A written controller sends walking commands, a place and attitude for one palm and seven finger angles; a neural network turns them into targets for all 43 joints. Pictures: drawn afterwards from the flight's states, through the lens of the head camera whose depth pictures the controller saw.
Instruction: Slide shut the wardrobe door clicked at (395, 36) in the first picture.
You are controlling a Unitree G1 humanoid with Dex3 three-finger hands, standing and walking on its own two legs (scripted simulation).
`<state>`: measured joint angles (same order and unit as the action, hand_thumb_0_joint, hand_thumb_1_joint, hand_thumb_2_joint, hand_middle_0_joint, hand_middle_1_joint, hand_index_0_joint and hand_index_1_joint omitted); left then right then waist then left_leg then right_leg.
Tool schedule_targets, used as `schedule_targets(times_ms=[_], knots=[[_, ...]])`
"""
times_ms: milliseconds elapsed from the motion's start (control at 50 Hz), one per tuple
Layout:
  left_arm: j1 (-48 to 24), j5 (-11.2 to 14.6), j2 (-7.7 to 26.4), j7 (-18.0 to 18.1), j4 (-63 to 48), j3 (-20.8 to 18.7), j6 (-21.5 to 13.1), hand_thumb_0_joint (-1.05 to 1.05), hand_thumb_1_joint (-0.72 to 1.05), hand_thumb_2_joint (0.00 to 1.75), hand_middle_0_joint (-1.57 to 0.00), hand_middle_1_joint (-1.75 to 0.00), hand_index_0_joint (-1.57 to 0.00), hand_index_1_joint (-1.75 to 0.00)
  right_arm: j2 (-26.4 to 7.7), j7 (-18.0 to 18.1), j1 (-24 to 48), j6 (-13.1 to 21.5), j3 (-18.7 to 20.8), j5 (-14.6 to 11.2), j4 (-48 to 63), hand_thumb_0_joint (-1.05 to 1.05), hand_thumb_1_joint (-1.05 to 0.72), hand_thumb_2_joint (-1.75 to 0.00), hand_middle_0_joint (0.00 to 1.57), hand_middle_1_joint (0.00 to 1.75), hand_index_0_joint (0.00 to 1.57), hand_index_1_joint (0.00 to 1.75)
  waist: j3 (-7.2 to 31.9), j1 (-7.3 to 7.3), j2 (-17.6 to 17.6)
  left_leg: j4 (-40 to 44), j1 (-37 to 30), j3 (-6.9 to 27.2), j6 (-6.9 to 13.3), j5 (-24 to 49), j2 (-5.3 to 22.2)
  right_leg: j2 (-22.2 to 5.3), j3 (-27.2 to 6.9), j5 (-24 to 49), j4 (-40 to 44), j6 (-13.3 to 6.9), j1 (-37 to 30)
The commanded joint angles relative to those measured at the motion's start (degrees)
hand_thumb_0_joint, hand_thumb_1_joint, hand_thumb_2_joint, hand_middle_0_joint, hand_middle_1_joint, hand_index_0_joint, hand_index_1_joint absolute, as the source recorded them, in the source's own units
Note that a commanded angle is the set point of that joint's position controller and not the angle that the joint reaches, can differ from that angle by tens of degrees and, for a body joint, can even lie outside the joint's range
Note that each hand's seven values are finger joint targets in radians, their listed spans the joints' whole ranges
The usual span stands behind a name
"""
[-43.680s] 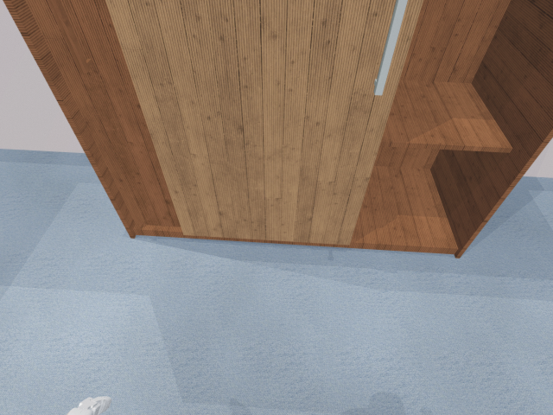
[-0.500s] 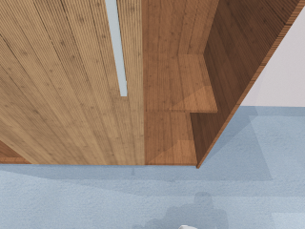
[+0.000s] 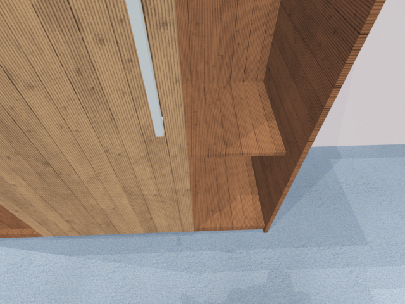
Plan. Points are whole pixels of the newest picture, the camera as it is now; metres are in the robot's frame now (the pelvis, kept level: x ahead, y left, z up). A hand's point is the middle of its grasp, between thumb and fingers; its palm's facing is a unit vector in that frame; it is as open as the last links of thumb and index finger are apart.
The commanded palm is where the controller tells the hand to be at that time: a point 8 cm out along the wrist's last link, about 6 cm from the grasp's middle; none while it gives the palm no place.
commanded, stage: come to a stop and stand still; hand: left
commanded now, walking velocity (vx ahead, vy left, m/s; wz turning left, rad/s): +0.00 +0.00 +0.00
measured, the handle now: (150, 73) +0.51 +0.13 +0.19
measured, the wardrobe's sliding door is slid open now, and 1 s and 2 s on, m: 0.35 0.35 0.35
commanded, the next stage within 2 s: look again from close up in 0.96 s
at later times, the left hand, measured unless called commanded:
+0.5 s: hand out of the picture +0.02 +0.17 -0.16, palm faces -0.01 -0.97 -0.23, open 7.4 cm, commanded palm none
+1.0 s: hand out of the picture +0.06 +0.16 -0.16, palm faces +0.01 -0.97 -0.23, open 7.3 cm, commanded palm none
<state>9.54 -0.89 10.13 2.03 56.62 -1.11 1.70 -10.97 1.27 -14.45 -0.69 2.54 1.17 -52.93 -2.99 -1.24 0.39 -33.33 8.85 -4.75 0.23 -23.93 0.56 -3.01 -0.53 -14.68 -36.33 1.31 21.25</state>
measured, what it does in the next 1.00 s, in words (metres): stands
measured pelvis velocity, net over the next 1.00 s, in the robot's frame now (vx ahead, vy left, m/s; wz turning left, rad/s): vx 0.01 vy -0.02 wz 0.00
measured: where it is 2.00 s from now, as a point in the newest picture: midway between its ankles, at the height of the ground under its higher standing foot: outside the picture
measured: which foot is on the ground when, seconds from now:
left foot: down 0.00-1.00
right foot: down 0.00-1.00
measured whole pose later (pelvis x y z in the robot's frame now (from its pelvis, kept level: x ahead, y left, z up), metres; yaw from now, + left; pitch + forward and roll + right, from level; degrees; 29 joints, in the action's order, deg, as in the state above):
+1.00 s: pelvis +0.01 -0.02 +0.01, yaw +0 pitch -1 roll +1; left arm 10.8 -0.8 9.3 1.2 63.3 -0.7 -0.7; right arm -9.8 1.9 -16.9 1.4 -0.2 1.2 -64.0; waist -2.4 -0.8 1.5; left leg -24.5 3.2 -4.2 -1.9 -20.3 2.7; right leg -0.8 0.7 -12.6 -29.9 -0.4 16.4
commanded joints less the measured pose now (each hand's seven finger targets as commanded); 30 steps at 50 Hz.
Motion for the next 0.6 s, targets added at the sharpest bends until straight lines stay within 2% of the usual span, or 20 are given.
schedule_targets(times_ms=[0,40,80,100,160,200,260,280,320,460,540,580], knots=[[1.7,0.1,6.3,-0.3,-3.3,-0.6,-0.8,0.0,0.9,0.9,-0.2,-0.3,-0.2,-0.3,-6.1,-0.1,-1.6,1.4,-0.1,0.2,4.0,0.0,-0.9,-0.9,0.2,0.3,0.2,0.3,-3.9,1.78,5.0,13.6,10.8,6.8,3.2,13.3,8.4,0.8,0.7,2.0,2.9,-2.7,-5.4],[3.1,0.3,6.7,-0.5,-2.5,-0.4,-1.2,0.0,0.9,0.9,-0.2,-0.3,-0.2,-0.3,-6.8,-0.1,-2.4,1.5,-0.3,0.0,3.4,0.0,-0.9,-0.9,0.2,0.3,0.2,0.3,-1.8,1.52,0.2,12.8,8.9,6.0,2.7,8.3,6.4,-0.1,-2.1,4.9,5.7,-2.9,-6.7],[3.4,0.4,7.3,-0.5,-2.0,-0.3,-1.5,0.0,0.9,0.9,-0.2,-0.3,-0.2,-0.3,-6.7,-0.1,-3.4,1.5,-0.6,-0.1,2.4,0.0,-0.9,-0.9,0.2,0.3,0.2,0.3,-1.6,0.84,-1.5,12.7,7.3,5.4,2.3,4.6,5.3,-1.0,-4.0,4.5,8.0,-3.0,-5.8],[3.2,0.3,7.5,-0.6,-1.8,-0.3,-1.6,0.0,0.9,0.9,-0.2,-0.3,-0.2,-0.3,-6.3,-0.1,-3.5,1.5,-0.6,0.0,1.9,0.0,-0.9,-0.9,0.2,0.3,0.2,0.3,-2.1,0.6,-0.4,13.6,6.6,5.4,2.3,4.0,5.0,-1.0,-4.5,3.6,8.7,-3.1,-5.0],[3.9,0.3,7.4,-0.7,-0.8,-0.3,-2.0,0.0,0.9,0.9,-0.2,-0.3,-0.2,-0.3,-6.5,0.0,-4.3,1.9,-0.9,-0.1,0.2,0.0,-0.9,-0.9,0.2,0.3,0.2,0.3,-1.0,0.45,-1.5,13.8,5.2,5.3,2.3,5.2,5.2,-1.3,-4.7,4.5,9.3,-3.0,-5.7],[4.2,0.4,7.4,-0.7,-0.1,-0.2,-2.2,0.0,0.9,0.9,-0.2,-0.3,-0.2,-0.3,-6.3,0.1,-4.8,2.1,-1.2,-0.2,-0.9,0.0,-0.9,-0.9,0.2,0.3,0.2,0.3,-0.1,0.37,-0.1,14.4,4.2,5.3,2.2,6.8,5.4,-1.5,-4.3,6.1,9.4,-3.1,-6.6],[5.0,0.4,7.4,-0.6,1.3,-0.1,-2.6,0.0,0.9,0.9,-0.2,-0.3,-0.2,-0.3,-6.1,0.2,-5.5,2.3,-1.4,-0.3,-2.7,0.0,-0.9,-0.9,0.2,0.3,0.2,0.3,0.9,0.23,-2.4,13.2,2.7,4.6,1.9,8.8,4.9,-2.4,-4.9,9.3,9.7,-3.2,-7.5],[5.1,0.5,7.3,-0.6,1.8,-0.1,-2.7,0.0,0.9,0.9,-0.2,-0.3,-0.2,-0.3,-6.1,0.2,-5.8,2.3,-1.5,-0.3,-3.3,0.0,-0.9,-0.9,0.2,0.3,0.2,0.3,1.3,0.24,-1.8,13.3,2.3,4.3,1.8,9.1,5.0,-2.5,-4.9,9.9,9.7,-3.2,-7.8],[5.0,0.5,7.3,-0.6,2.4,-0.1,-2.7,0.0,0.9,0.9,-0.2,-0.3,-0.2,-0.3,-5.7,0.3,-5.9,2.3,-1.7,-0.3,-4.4,0.0,-0.9,-0.9,0.2,0.3,0.2,0.3,0.3,0.39,-1.0,13.9,3.0,4.5,1.7,9.4,5.1,-2.5,-4.4,10.0,9.7,-3.3,-8.1],[5.5,0.5,6.7,-0.4,4.5,-0.3,-3.2,0.0,0.9,0.9,-0.2,-0.3,-0.2,-0.3,-4.8,0.6,-7.5,2.7,-1.9,-0.3,-7.9,0.0,-0.9,-0.9,0.2,0.3,0.2,0.3,1.8,0.58,-1.2,13.2,1.7,3.9,1.2,12.5,5.2,-3.0,-4.3,14.6,8.8,-3.8,-10.1],[5.1,0.5,6.5,-0.3,5.2,-0.3,-3.2,0.0,0.9,0.9,-0.2,-0.3,-0.2,-0.3,-4.4,0.7,-7.6,2.6,-1.9,-0.3,-9.1,0.0,-0.9,-0.9,0.2,0.3,0.2,0.3,0.1,0.74,-0.2,13.4,2.2,3.7,1.0,12.8,5.4,-2.9,-4.0,15.1,8.9,-3.9,-9.9],[5.0,0.5,6.3,-0.3,5.3,-0.4,-3.2,0.0,0.9,0.9,-0.2,-0.3,-0.2,-0.3,-4.2,0.8,-8.2,2.6,-1.9,-0.2,-9.6,0.0,-0.9,-0.9,0.2,0.3,0.2,0.3,0.8,0.74,0.1,13.3,1.8,3.5,1.0,13.1,5.5,-2.9,-3.9,15.6,8.8,-4.0,-10.3]])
